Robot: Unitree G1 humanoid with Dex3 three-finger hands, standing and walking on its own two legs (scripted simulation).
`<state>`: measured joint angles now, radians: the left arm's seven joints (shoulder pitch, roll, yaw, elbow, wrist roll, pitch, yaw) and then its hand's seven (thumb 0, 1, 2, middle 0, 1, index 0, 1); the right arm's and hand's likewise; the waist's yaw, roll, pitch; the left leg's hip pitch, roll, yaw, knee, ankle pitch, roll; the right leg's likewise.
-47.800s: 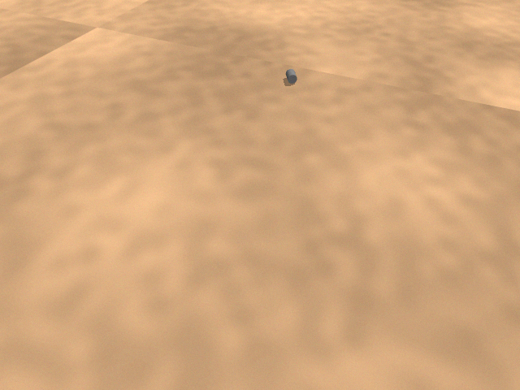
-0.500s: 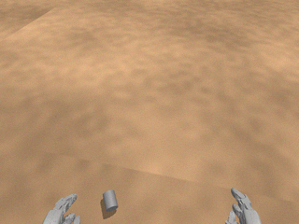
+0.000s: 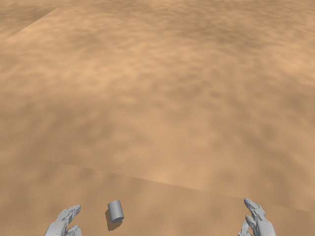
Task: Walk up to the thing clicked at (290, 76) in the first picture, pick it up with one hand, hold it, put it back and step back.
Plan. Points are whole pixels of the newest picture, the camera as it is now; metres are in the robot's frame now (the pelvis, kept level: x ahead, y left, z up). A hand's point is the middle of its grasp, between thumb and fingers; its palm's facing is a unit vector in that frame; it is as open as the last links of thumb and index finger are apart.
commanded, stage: home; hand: left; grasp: from above
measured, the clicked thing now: (115, 211) +0.42 +0.22 -0.68
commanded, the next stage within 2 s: stand in 0.16 s
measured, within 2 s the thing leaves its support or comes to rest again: neither
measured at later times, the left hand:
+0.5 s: hand out of the picture +0.12 +0.23 -0.10, palm faces +0.03 -0.94 -0.33, open 7.4 cm
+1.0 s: hand out of the picture +0.03 +0.25 -0.10, palm faces +0.05 -0.95 -0.32, open 7.3 cm
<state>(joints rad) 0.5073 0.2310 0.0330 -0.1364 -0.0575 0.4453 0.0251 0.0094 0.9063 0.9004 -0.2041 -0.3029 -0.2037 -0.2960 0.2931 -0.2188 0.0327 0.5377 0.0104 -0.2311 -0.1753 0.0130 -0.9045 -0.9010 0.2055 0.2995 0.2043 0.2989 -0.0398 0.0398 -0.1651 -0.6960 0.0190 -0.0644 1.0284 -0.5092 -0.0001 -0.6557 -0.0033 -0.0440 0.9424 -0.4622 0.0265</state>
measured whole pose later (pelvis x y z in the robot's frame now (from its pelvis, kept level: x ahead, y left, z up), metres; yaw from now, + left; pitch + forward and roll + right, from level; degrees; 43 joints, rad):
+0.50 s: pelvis -0.01 +0.00 +0.03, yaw +0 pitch +1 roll +0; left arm 0.22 0.30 0.04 0.64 0.05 0.07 0.04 0.01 0.91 0.90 -0.21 -0.30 -0.21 -0.30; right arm 0.18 -0.28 -0.04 0.84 -0.06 -0.04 -0.01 0.01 -0.91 -0.90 0.21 0.30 0.21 0.30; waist 0.02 -0.03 0.02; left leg -0.41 -0.02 -0.02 0.80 -0.40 0.02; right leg -0.41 -0.05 0.00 0.78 -0.39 0.04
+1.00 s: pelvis -0.01 +0.01 +0.06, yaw +0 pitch -5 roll +0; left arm 0.19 0.28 0.04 1.10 0.03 0.01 0.04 0.00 0.91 0.90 -0.21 -0.30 -0.21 -0.30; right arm 0.16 -0.27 -0.04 1.09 -0.03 0.01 -0.02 0.01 -0.91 -0.90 0.20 0.30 0.20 0.30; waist 0.02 0.00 0.07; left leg -0.12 -0.04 -0.02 0.42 -0.21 0.03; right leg -0.11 -0.06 -0.01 0.40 -0.20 0.05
